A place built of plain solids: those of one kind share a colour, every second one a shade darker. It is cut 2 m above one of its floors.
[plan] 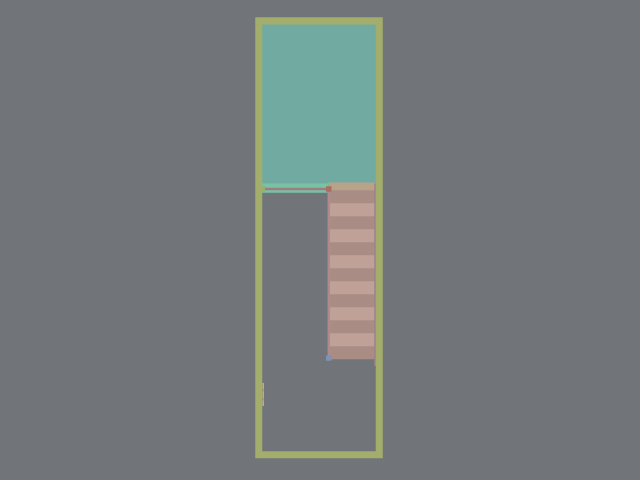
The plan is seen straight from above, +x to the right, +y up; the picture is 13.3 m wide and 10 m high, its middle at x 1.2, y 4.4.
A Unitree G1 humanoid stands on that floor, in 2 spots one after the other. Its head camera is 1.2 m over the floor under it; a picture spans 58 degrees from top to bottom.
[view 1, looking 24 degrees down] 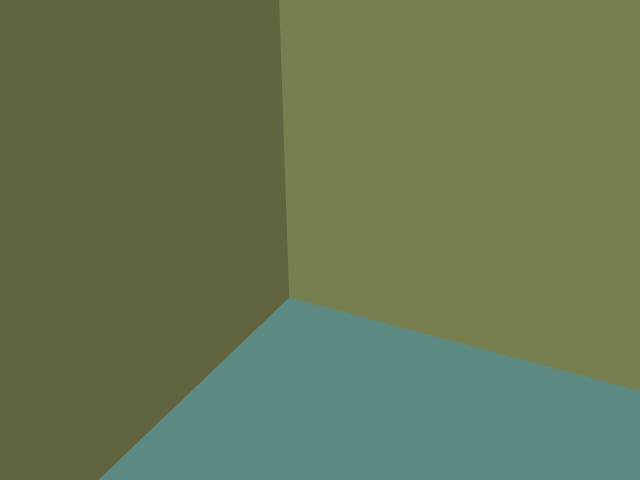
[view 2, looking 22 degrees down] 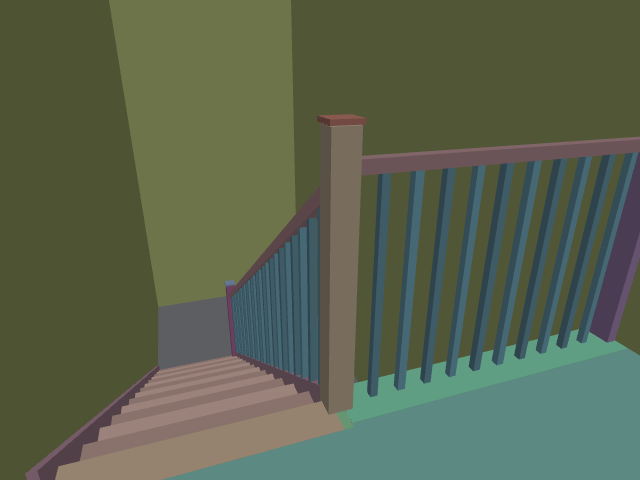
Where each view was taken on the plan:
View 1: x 0.68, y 7.89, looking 26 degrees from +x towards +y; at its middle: wall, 2.05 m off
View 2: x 1.86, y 6.68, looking -109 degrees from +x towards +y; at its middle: bal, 1.55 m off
